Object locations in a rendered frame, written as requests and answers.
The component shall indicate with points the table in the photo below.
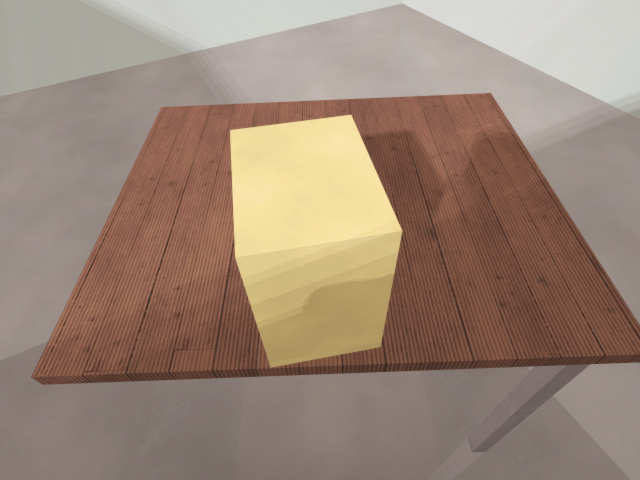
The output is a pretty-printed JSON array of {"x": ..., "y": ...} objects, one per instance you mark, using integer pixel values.
[{"x": 491, "y": 272}]

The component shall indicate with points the carton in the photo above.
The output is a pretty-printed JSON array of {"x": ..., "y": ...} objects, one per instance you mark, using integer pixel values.
[{"x": 316, "y": 238}]

